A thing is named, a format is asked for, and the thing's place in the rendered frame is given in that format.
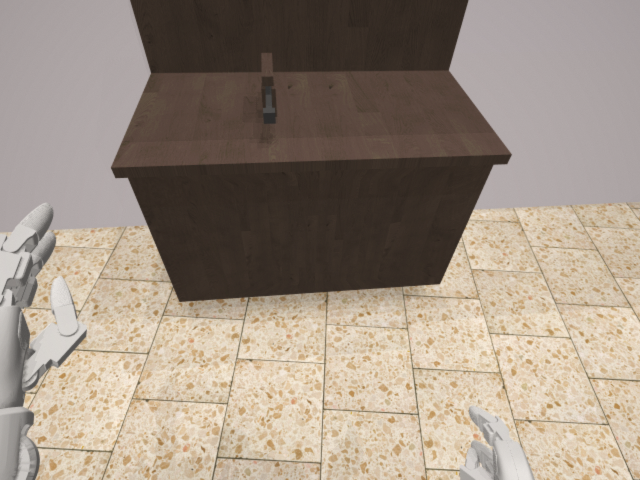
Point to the counter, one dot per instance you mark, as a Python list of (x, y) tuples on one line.
[(369, 176)]

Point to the robot left forearm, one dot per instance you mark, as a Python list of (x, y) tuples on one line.
[(19, 456)]

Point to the left robot hand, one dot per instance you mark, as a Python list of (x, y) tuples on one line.
[(22, 256)]

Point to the tap lever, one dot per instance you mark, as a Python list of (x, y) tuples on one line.
[(269, 112)]

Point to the right robot hand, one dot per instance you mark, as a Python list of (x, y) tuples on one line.
[(506, 460)]

